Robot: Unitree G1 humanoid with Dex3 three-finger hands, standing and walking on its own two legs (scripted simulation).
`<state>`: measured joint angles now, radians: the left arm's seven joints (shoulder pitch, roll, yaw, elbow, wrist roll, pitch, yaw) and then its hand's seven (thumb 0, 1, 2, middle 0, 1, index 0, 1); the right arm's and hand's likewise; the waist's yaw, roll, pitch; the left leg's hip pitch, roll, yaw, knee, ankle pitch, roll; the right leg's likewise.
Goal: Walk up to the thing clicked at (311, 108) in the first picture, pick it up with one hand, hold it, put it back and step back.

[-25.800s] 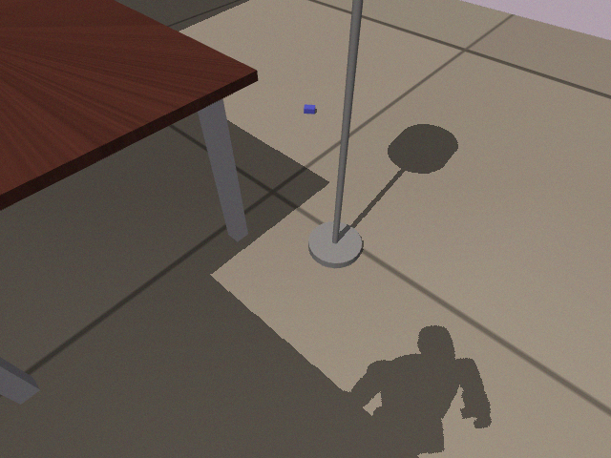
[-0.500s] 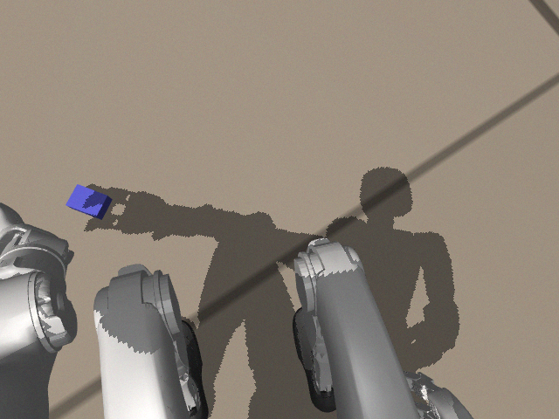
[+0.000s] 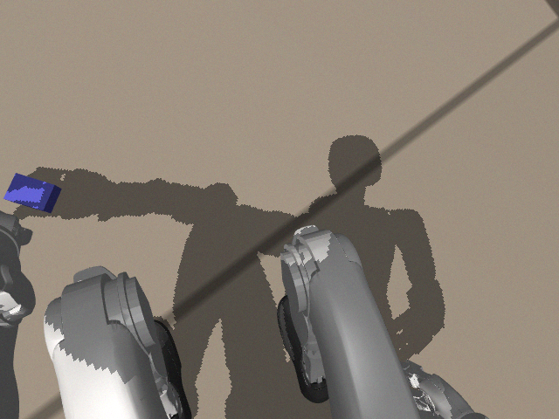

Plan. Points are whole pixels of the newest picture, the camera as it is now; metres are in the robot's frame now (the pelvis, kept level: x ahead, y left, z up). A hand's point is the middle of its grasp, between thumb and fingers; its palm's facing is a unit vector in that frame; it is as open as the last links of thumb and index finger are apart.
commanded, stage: rise first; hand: left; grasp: from above
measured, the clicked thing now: (33, 193) +0.47 +0.35 -0.30
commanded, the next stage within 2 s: approach in 1.88 s
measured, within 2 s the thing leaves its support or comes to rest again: neither
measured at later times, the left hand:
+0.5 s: hand out of the picture +0.42 +0.36 -0.18, palm faces -0.12 -0.41 -0.90, open 13.7 cm
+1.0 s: hand out of the picture +0.43 +0.36 -0.19, palm faces -0.13 -0.41 -0.90, open 13.4 cm
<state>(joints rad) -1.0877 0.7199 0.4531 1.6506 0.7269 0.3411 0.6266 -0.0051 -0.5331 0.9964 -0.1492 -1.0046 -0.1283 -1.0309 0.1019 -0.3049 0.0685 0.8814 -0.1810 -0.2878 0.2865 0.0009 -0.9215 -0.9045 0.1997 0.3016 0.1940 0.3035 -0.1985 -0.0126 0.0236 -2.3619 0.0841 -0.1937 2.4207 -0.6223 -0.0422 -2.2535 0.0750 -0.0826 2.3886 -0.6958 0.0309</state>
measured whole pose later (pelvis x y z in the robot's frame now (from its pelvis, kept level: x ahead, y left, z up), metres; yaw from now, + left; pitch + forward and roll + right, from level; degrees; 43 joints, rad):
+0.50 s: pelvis +0.00 +0.00 -0.01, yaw -2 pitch +30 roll -8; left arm -1.09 0.78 0.44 1.63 0.75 0.35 0.61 0.00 -0.49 0.95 -0.21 -0.95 -0.18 -0.99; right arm 0.13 -0.32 0.11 0.86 -0.18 -0.30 0.31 0.00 -0.92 -0.90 0.20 0.30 0.19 0.30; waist -0.24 -0.03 0.06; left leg -2.37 0.09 -0.23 2.46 -0.64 -0.04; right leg -2.25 0.09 -0.11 2.40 -0.70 0.04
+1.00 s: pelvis +0.00 +0.01 +0.00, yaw -3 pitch +29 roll -9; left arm -1.13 0.87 0.41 1.69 0.75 0.34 0.62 0.00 -0.44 0.90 -0.25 -0.91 -0.23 -0.94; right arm 0.13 -0.33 0.17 0.83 -0.18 -0.33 0.31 0.00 -0.92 -0.90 0.20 0.30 0.19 0.30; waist -0.27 -0.06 0.10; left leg -2.36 0.09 -0.25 2.46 -0.64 -0.04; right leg -2.23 0.09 -0.12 2.39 -0.69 0.04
